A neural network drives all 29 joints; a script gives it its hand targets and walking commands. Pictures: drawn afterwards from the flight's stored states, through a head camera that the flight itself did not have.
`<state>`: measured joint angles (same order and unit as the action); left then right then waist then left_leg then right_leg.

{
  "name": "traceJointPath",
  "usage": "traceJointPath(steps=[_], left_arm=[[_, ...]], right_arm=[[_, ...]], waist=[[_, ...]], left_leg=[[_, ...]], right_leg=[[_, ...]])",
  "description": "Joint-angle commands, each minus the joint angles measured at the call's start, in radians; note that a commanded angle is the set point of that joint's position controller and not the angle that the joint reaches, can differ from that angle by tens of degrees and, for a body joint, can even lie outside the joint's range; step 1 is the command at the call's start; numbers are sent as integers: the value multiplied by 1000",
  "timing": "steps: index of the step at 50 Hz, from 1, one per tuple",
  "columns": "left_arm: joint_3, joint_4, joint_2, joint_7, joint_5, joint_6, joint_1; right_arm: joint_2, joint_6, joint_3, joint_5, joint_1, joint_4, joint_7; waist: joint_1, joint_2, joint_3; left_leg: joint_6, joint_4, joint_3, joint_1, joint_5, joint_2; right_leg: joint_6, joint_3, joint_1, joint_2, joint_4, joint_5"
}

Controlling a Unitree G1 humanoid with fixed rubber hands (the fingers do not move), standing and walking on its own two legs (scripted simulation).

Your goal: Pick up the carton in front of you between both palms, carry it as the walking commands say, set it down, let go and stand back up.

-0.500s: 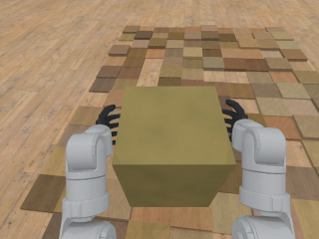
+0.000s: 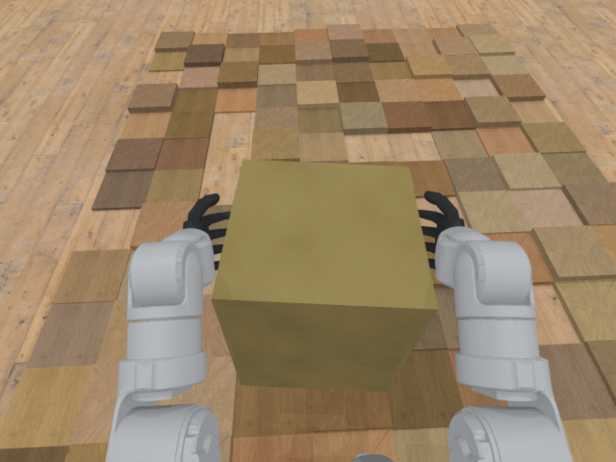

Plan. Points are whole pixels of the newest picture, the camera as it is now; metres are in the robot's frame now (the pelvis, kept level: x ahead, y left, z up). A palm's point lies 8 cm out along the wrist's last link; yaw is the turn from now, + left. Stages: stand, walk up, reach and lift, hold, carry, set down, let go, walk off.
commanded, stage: carry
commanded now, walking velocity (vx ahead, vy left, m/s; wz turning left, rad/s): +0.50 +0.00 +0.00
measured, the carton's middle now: (319, 283) +0.36 -0.03 +0.02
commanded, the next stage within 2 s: none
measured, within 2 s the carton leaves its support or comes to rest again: neither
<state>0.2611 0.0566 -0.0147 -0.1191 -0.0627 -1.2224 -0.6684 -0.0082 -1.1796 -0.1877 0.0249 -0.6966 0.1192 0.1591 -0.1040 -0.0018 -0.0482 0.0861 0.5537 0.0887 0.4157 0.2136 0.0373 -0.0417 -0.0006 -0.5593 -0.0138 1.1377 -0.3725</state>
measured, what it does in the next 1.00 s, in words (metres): walks ahead: right foot, then left foot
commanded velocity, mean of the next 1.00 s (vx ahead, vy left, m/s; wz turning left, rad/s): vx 0.50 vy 0.00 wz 0.00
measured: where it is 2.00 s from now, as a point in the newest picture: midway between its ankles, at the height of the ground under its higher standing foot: (287, 192)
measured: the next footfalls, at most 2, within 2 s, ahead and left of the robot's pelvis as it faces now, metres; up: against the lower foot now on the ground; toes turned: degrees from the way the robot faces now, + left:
right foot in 0.20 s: +0.32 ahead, -0.12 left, -0.01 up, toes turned +2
left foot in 0.66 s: +0.62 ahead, +0.08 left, -0.01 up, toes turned +5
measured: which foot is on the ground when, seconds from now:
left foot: down 0.00-0.20, up 0.22-0.64, down 0.66-1.00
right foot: up 0.00-0.18, down 0.20-0.68, up 0.70-1.00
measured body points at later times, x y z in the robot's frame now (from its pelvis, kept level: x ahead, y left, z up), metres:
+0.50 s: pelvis +0.33 -0.04 +0.00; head +0.38 -0.05 +0.45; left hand +0.71 +0.15 +0.15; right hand +0.75 -0.15 +0.16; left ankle +0.40 +0.09 -0.69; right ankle +0.28 -0.12 -0.74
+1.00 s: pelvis +0.65 +0.02 +0.00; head +0.73 +0.04 +0.44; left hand +1.05 +0.15 +0.10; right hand +1.04 -0.15 +0.11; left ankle +0.58 +0.08 -0.74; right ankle +0.77 -0.12 -0.69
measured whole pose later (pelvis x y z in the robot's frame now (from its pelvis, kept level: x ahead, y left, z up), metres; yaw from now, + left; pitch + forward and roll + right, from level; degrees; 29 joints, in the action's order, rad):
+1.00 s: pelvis +0.65 +0.02 +0.00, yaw +1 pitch +7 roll -2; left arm 0.24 -0.04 -0.06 -0.15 -0.10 -1.23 -0.70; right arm -0.04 -1.18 -0.28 0.04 -0.69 0.00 0.12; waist -0.07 0.00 -0.05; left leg 0.09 0.39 0.07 0.21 0.30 0.02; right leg -0.02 0.05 -0.70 0.02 0.79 -0.18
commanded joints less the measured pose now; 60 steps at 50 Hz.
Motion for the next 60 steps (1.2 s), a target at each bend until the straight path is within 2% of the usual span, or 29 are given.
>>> traceJointPath(steps=[1, 3, 7, 9, 10, 11, 12, 13, 15, 16, 19, 23, 29, 31, 32, 33, 34, 35, 37, 38, 40, 45, 53, 55, 56, 57, 58, 59, 60], left_arm=[[-622, -138, -997, 166, 329, 34, -700], [-628, -175, -961, 155, 313, 25, -703], [-652, -224, -876, 151, 320, -15, -743], [-651, -208, -841, 160, 337, -45, -754], [-643, -184, -825, 169, 348, -59, -758], [-626, -143, -803, 177, 360, -72, -751], [-609, -99, -769, 179, 354, -79, -779], [-609, -77, -812, 186, 381, -88, -775], [-607, -122, -880, 198, 428, -99, -899], [-611, -136, -914, 202, 449, -105, -945], [-603, -132, -992, 213, 486, -112, -1011], [-608, -125, -1067, 233, 519, -101, -1078], [-618, -58, -1081, 236, 527, -81, -1056], [-619, -36, -1082, 234, 523, -73, -1040], [-617, -19, -1084, 235, 518, -71, -1030], [-615, -6, -1081, 237, 514, -67, -1029], [-608, 17, -1123, 238, 510, -71, -1029], [-604, 14, -1107, 238, 498, -73, -1004], [-609, -10, -1139, 228, 477, -53, -991], [-605, -27, -1148, 218, 460, -44, -977], [-609, -59, -1145, 190, 421, -24, -918], [-646, -93, -1088, 138, 322, 25, -737], [-712, -202, -945, 144, 328, 17, -743], [-695, -180, -893, 154, 338, -12, -734], [-679, -155, -872, 161, 340, -26, -724], [-660, -130, -851, 170, 347, -40, -717], [-641, -93, -832, 178, 354, -52, -721], [-621, -48, -801, 184, 350, -58, -724], [-620, -32, -848, 195, 380, -65, -725]], right_arm=[[-1160, -3, 677, -520, -794, -227, -276], [-1127, -15, 677, -522, -793, -248, -275], [-1026, -48, 669, -496, -778, -236, -266], [-984, -71, 651, -469, -753, -188, -259], [-963, -83, 635, -449, -749, -161, -256], [-940, -101, 614, -436, -760, -135, -256], [-950, -125, 587, -435, -767, -109, -251], [-926, -140, 567, -423, -804, -108, -247], [-955, -157, 535, -418, -876, -103, -242], [-965, -163, 515, -410, -885, -89, -237], [-1004, -168, 473, -363, -854, -30, -224], [-1008, -155, 438, -294, -849, -8, -205], [-963, -147, 409, -234, -803, 45, -198], [-951, -146, 398, -221, -778, 63, -203], [-958, -144, 395, -222, -754, 81, -209], [-954, -140, 390, -232, -738, 85, -218], [-938, -130, 390, -223, -764, 112, -218], [-976, -120, 392, -234, -707, 131, -223], [-1048, -103, 427, -289, -773, 24, -240], [-1091, -94, 458, -327, -821, -33, -249], [-1149, -77, 526, -394, -869, -120, -262], [-1157, -38, 624, -463, -825, -212, -291], [-1015, -30, 678, -464, -754, -244, -290], [-973, -52, 665, -449, -728, -209, -278], [-957, -64, 657, -447, -727, -185, -274], [-939, -73, 644, -442, -742, -160, -271], [-942, -87, 628, -440, -760, -128, -271], [-944, -104, 602, -432, -756, -106, -264], [-931, -113, 584, -422, -796, -96, -256]], waist=[[10, -89, 531], [6, -98, 514], [30, -127, 497], [92, -87, 512], [132, -33, 518], [147, 146, 542], [159, 354, 648], [175, 263, 635], [182, 110, 568], [189, 79, 553], [193, 120, 558], [213, 123, 531], [234, 104, 456], [177, 114, 481], [117, 109, 541], [66, 54, 627], [73, -233, 753], [37, -264, 797], [34, -100, 676], [41, -84, 629], [54, -109, 623], [40, -129, 630], [12, -131, 517], [51, -133, 534], [102, -108, 560], [147, -55, 583], [155, 123, 645], [163, 356, 722], [175, 271, 685]], left_leg=[[144, -142, -372, -521, -189, -261], [138, -149, -294, -458, -223, -233], [69, -106, -145, -371, -245, -173], [24, 42, -75, -300, -307, -140], [2, 195, -49, -188, -245, -109], [-32, 359, -37, 19, 159, -41], [-56, 581, -90, 276, 337, 27], [-44, 664, -135, 339, 328, -19], [-37, 588, -129, 364, 251, -47], [-42, 539, -136, 351, 220, -61], [-57, 423, -105, 327, 163, -56], [-69, 282, -80, 358, 17, -54], [-54, -12, -18, 267, -212, -31], [-35, -133, 38, -37, -274, 2], [-23, -170, 66, -246, -335, 4], [10, -66, -71, -535, -323, -123], [197, -8, -504, -868, -560, -422], [244, -62, -651, -887, -463, -427], [157, -81, -492, -761, -504, -359], [123, -104, -434, -700, -553, -337], [88, -138, -373, -655, -552, -308], [108, -128, -264, -695, -719, -278], [71, -58, -116, -661, -740, -189], [33, 52, -79, -599, -831, -183], [0, 174, -27, -517, -796, -156], [-22, 338, -25, -336, -572, -137], [-44, 512, -31, -90, -30, -80], [-78, 803, -70, 241, 368, 56], [-53, 858, -125, 320, 345, 10]], right_leg=[[17, -15, -179, 34, -179, 48], [30, 24, -105, 23, -364, 158], [7, 66, 153, 3, -658, 468], [-12, 115, 372, -5, -739, 484], [-17, 80, 518, 32, -719, 445], [-51, -116, 705, 185, -646, 728], [-224, -445, 935, 352, -661, 547], [-239, -486, 904, 347, -678, 352], [-208, -421, 804, 305, -689, 468], [-208, -410, 748, 294, -711, 461], [-195, -345, 732, 258, -730, 482], [-188, -281, 757, 233, -735, 557], [-121, -165, 753, 164, -678, 714], [-58, -94, 625, 147, -622, 830], [-20, -32, 569, 123, -499, 877], [11, -17, 343, 98, -303, 618], [45, -1, 0, -4, 22, 37], [44, -19, -118, -58, 195, -173], [26, -50, -199, 19, 172, -68], [30, -42, -197, 40, 101, -29], [39, -29, -151, 51, -5, 1], [36, 46, -191, 31, -182, 43], [-13, 117, -32, -18, -638, 441], [-36, 142, 180, -44, -732, 466], [-35, 169, 365, -46, -786, 508], [-24, 105, 574, 39, -722, 510], [-55, -106, 825, 235, -544, 922], [-261, -496, 1040, 400, -612, 730], [-256, -512, 985, 376, -681, 484]])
